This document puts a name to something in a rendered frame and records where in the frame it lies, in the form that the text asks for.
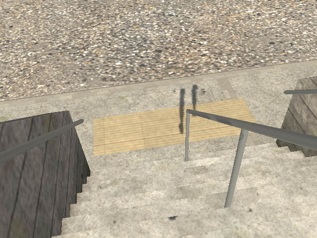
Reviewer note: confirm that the stairs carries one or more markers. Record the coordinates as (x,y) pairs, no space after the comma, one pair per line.
(275,196)

